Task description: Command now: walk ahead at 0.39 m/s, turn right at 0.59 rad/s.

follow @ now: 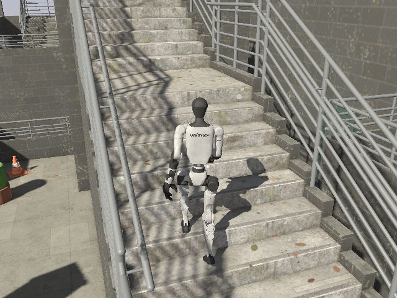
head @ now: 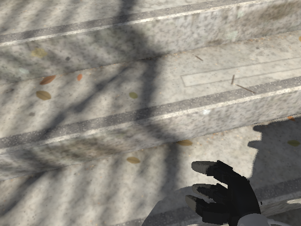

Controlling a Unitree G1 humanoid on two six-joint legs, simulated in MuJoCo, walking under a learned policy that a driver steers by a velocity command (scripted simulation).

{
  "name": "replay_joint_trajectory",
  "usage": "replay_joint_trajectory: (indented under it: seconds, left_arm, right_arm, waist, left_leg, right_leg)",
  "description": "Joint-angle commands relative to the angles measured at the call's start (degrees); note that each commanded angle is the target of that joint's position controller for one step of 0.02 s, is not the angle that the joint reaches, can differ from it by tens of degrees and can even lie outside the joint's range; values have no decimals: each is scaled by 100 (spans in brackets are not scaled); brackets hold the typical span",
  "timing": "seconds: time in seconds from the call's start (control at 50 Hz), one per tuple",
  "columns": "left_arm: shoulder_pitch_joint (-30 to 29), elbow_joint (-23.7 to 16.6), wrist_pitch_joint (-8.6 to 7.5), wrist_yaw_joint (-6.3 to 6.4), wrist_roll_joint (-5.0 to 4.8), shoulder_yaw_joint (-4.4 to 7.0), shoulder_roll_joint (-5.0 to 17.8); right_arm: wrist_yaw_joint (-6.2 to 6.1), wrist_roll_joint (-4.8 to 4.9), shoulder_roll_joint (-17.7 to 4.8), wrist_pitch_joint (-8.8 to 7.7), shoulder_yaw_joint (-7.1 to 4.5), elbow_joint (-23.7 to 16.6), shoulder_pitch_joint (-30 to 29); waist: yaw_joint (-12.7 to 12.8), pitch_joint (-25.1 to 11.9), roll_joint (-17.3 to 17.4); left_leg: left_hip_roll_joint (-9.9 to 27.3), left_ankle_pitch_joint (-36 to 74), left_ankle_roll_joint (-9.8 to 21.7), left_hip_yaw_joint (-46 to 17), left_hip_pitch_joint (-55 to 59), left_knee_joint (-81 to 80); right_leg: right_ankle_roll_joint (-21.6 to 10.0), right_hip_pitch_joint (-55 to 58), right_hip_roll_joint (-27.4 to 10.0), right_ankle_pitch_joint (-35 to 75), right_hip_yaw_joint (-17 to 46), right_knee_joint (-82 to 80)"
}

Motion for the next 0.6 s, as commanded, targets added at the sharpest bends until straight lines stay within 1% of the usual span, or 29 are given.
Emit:
replay_joint_trajectory:
  seconds: [0.02, 0.04, 0.06, 0.08, 0.1, 0.14, 0.16, 0.18, 0.2, 0.22, 0.24, 0.26, 0.28, 0.3, 0.32, 0.34, 0.36, 0.38, 0.4, 0.42, 0.44, 0.46, 0.48, 0.5, 0.52, 0.54, 0.56, 0.58, 0.6]
  left_arm:
    - [-1346, -1590, -446, -307, 140, 258, 666]
    - [-1167, -1649, -304, -334, 319, 200, 420]
    - [-1164, -1600, -163, -313, 433, 86, 73]
    - [-1124, -1641, -61, -254, 500, -63, -202]
    - [-1261, -1761, 47, -194, 505, -201, -453]
    - [-1471, -1938, 244, -69, 350, -346, -607]
    - [-1366, -2029, 258, -44, 392, -411, -668]
    - [-1455, -2062, 260, -20, 424, -373, -413]
    - [-1474, -2072, 284, -14, 432, -321, -87]
    - [-1494, -2109, 266, -42, 410, -314, 22]
    - [-1403, -1892, 257, -99, 288, -308, 177]
    - [-1464, -1823, 219, -136, 168, -351, 58]
    - [-1608, -1791, 192, -145, 115, -376, -118]
    - [-1752, -1865, 198, -116, 203, -353, -150]
    - [-1855, -1869, 176, -97, 226, -353, -238]
    - [-1898, -1896, 145, -45, 205, -331, -185]
    - [-1654, -1762, 83, 10, 221, -281, -142]
    - [-1415, -1688, 3, 70, 287, -191, 5]
    - [-1235, -1545, -64, 95, 379, -126, 150]
    - [-965, -1584, -103, 111, 434, -65, 440]
    - [-1120, -1702, -16, 46, 372, -104, 587]
    - [-1486, -1857, 44, 23, 352, -98, 505]
    - [-1893, -1909, 81, 52, 327, -150, 294]
    - [-2094, -1850, 100, 118, 275, -168, 220]
    - [-2036, -1777, 105, 178, 252, -130, 288]
    - [-1908, -1724, 120, 215, 284, -119, 315]
    - [-1784, -1665, 113, 265, 283, -132, 315]
    - [-1669, -1596, 78, 298, 268, -102, 398]
    - [-1592, -1561, 34, 327, 238, -99, 453]
  right_arm:
    - [-321, -24, -2078, 38, -1005, 258, 2055]
    - [-347, 122, -1628, 63, -973, 342, 1577]
    - [-347, 160, -1058, 20, -833, 799, 1488]
    - [-329, 15, -750, -87, -765, 1129, 1702]
    - [-334, -56, -446, -216, -689, 1482, 1968]
    - [-249, -140, -402, -420, -689, 2010, 2138]
    - [-179, -106, -501, -465, -727, 2114, 2140]
    - [-103, -37, -703, -509, -783, 2174, 2037]
    - [-55, -6, -991, -504, -833, 2019, 1697]
    - [-119, 31, -1099, -507, -839, 1904, 1390]
    - [-182, -12, -1222, -485, -847, 1815, 1327]
    - [-231, -20, -1457, -515, -915, 1755, 1401]
    - [-244, 67, -1696, -526, -1033, 1699, 1562]
    - [-233, 118, -1821, -584, -1105, 1692, 1796]
    - [-170, 79, -1871, -554, -1170, 1675, 1885]
    - [-133, 35, -1891, -495, -1195, 1581, 1888]
    - [-72, 60, -1793, -466, -1193, 1525, 1939]
    - [-12, 114, -1703, -431, -1222, 1494, 2070]
    - [2, 249, -1519, -378, -1226, 1438, 2185]
    - [-53, 199, -1146, -288, -1179, 1232, 2495]
    - [-138, 157, -817, -129, -1060, 1196, 3106]
    - [-223, 95, -919, -4, -1093, 1290, 3202]
    - [-234, 3, -1004, 65, -1116, 1214, 2792]
    - [-231, -90, -1067, 121, -1129, 1017, 2402]
    - [-274, -115, -1145, 187, -1142, 901, 2178]
    - [-271, -88, -1169, 258, -1132, 821, 2084]
    - [-225, -89, -1145, 283, -1094, 706, 1988]
    - [-154, -100, -1149, 322, -1080, 663, 1955]
    - [-87, -75, -1161, 352, -1042, 573, 1863]
  waist:
    - [-1324, -2896, 1828]
    - [-827, -2181, 1188]
    - [-545, -1042, 380]
    - [-385, -455, -238]
    - [-368, -145, -44]
    - [-197, 281, 247]
    - [38, 180, 279]
    - [172, 107, 184]
    - [330, 69, -19]
    - [478, -106, 26]
    - [398, -393, -41]
    - [264, -689, 387]
    - [74, -764, 638]
    - [-93, -874, 734]
    - [-180, -1045, 888]
    - [-242, -970, 903]
    - [-186, -1105, 796]
    - [-58, -1036, 477]
    - [-103, -890, 309]
    - [-242, -973, -688]
    - [-521, -1731, -1084]
    - [-523, -1916, -616]
    - [-642, -1388, -265]
    - [-781, -683, -182]
    - [-776, -296, -209]
    - [-739, -192, -229]
    - [-746, -146, -32]
    - [-706, -166, -79]
    - [-700, -213, -127]
  left_leg:
    - [2305, 2567, 1625, -5721, 5357, -4630]
    - [2128, 1158, 1605, -5341, 4618, -4428]
    - [1824, 577, 1381, -4603, 3849, -4124]
    - [1634, 524, 1131, -3812, 3304, -4139]
    - [1500, 647, 996, -3489, 3071, -4284]
    - [1319, 1126, 679, -2666, 2817, -4507]
    - [1148, 1586, 510, -2277, 2952, -4526]
    - [1050, 2118, 502, -1897, 2839, -4687]
    - [873, 2985, 546, -1413, 2402, -4825]
    - [697, 3539, 488, -1034, 2030, -4730]
    - [381, 4268, 408, -415, 1862, -4851]
    - [331, 4891, 411, -371, 2076, -4986]
    - [460, 5095, 480, -548, 2309, -5175]
    - [586, 4903, 497, -779, 2804, -5341]
    - [680, 4654, 528, -914, 3462, -5257]
    - [688, 4885, 495, -1028, 4007, -5019]
    - [609, 5223, 409, -1006, 4215, -4591]
    - [255, 5254, 223, -758, 4328, -3750]
    - [87, 3669, 42, -723, 3775, -2905]
    - [-309, 300, -233, -624, 2156, -1348]
    - [-381, -867, -558, -779, 1998, 604]
    - [-275, -689, -706, -850, 1951, 1839]
    - [-181, -308, -766, -863, 1688, 2571]
    - [-69, -48, -806, -877, 1307, 2767]
    - [-52, 247, -778, -847, 1116, 3082]
    - [-100, 516, -757, -789, 1034, 3307]
    - [-82, 719, -764, -875, 993, 3042]
    - [-161, 889, -755, -814, 927, 3040]
    - [-88, 824, -759, -972, 815, 2437]
  right_leg:
    - [495, -3229, 573, -801, 189, 6728]
    - [481, -3550, 203, -483, 107, 7396]
    - [416, -4069, 75, -157, -105, 7646]
    - [290, -4407, 12, -379, 4, 7647]
    - [252, -4868, 71, -742, 102, 8202]
    - [169, -5539, 71, -1508, 217, 8375]
    - [209, -5628, -168, -1234, 115, 7913]
    - [267, -5413, -391, -1039, -121, 7579]
    - [413, -4796, -489, -557, -706, 6711]
    - [507, -3970, -723, -117, -824, 5600]
    - [570, -2979, -688, -78, -1326, 4323]
    - [562, -2173, -747, 13, -1417, 3605]
    - [509, -1741, -739, 312, -1385, 3007]
    - [467, -1528, -717, 400, -1290, 2399]
    - [345, -1550, -669, 432, -1295, 1985]
    - [310, -1651, -614, 292, -1318, 1270]
    - [324, -1135, -335, 541, -1572, 556]
    - [458, -727, -146, 738, -1819, -384]
    - [474, -154, -483, 1402, -1550, -1003]
    - [158, 963, -2014, 4766, -106, -618]
    - [-773, 826, -3139, 6347, 684, -435]
    - [-1250, 238, -3324, 4758, 868, -879]
    - [-1185, -443, -2997, 2337, 701, -1199]
    - [-890, -958, -2572, 695, 297, -1298]
    - [-678, -1296, -2408, 61, 18, -1387]
    - [-582, -1401, -2321, -240, -151, -1411]
    - [-514, -1381, -2235, -480, -318, -1394]
    - [-555, -1262, -2235, -341, -374, -1326]
    - [-548, -978, -2230, -329, -430, -1287]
